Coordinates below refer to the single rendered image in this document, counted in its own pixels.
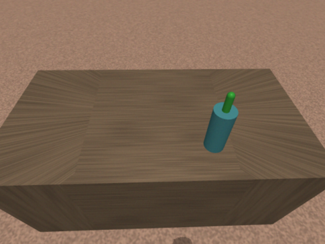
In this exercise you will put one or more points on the bottle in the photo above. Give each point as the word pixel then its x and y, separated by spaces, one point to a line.
pixel 223 117

